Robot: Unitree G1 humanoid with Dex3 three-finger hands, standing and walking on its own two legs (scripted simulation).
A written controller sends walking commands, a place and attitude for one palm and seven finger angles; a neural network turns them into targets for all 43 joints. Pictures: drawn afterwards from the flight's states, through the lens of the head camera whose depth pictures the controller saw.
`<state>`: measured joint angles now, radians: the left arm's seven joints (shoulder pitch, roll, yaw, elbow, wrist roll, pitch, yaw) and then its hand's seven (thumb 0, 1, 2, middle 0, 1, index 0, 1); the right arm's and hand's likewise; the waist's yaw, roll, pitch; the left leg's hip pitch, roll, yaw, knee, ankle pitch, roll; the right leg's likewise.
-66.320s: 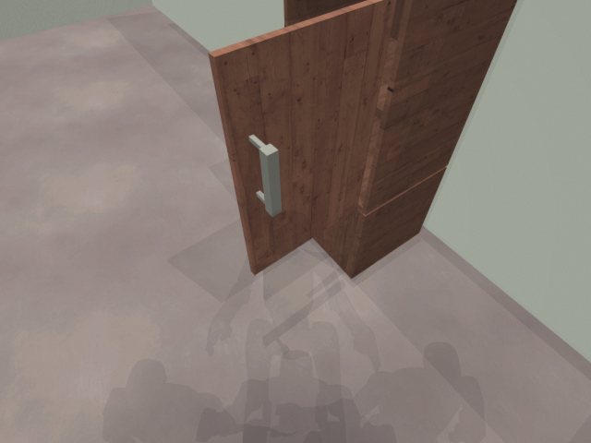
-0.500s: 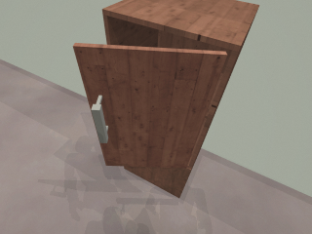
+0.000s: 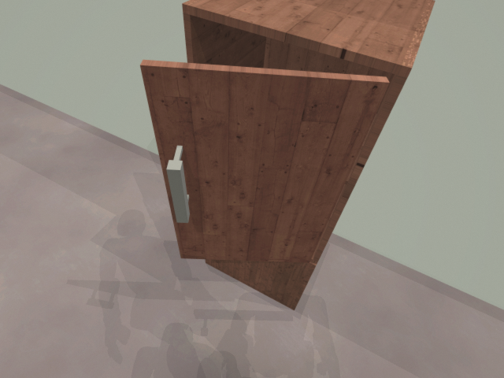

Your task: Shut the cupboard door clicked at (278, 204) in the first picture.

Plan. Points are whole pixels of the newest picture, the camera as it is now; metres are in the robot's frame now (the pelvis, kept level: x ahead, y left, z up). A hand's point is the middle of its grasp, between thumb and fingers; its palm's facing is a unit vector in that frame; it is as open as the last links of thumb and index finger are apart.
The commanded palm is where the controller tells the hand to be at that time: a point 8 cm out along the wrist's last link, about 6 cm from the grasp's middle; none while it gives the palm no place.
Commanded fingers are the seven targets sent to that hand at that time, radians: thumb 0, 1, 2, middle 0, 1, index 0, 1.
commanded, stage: come to a stop and stand still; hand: left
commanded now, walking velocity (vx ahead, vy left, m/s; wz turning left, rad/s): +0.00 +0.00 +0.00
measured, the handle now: (181, 185) +0.46 +0.18 +0.01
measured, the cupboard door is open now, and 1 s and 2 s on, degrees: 27 27 27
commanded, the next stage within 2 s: look again from close up in 0.16 s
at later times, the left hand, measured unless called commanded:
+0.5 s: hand out of the picture -0.04 +0.17 -0.18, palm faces +0.00 -0.99 -0.17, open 7.4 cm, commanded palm none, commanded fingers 0.00 0.90 0.90 -0.20 -0.30 -0.20 -0.30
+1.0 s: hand (150, 353) +0.16 +0.16 -0.03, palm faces +0.24 -0.96 -0.14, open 7.2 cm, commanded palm +0.09 +0.21 -0.06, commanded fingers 0.00 0.90 0.90 -0.37 -0.48 -0.37 -0.48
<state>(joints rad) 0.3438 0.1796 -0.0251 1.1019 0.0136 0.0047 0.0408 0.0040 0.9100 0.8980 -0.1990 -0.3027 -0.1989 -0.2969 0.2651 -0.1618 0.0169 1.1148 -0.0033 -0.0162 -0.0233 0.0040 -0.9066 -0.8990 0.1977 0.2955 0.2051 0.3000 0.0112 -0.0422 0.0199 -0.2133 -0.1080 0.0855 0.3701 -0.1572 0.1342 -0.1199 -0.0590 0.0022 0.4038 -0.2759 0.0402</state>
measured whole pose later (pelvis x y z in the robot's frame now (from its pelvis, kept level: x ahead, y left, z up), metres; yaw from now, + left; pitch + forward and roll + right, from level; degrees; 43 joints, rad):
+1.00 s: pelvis -0.03 -0.03 -0.01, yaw +3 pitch +0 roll +1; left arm 0.40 0.21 0.03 0.16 -0.15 -0.12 0.10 0.02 0.91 0.90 -0.23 -0.34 -0.23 -0.33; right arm 0.34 -0.24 0.03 0.83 0.04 -0.28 -0.04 0.01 -0.90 -0.90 0.20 0.30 0.21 0.30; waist -0.03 0.00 -0.02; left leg -0.36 -0.11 0.05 0.52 -0.18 0.06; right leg -0.31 -0.02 -0.04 0.61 -0.34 -0.03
